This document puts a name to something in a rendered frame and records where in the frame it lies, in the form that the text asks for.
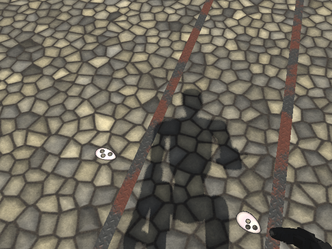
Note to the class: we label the right robot hand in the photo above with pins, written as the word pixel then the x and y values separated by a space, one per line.
pixel 298 237

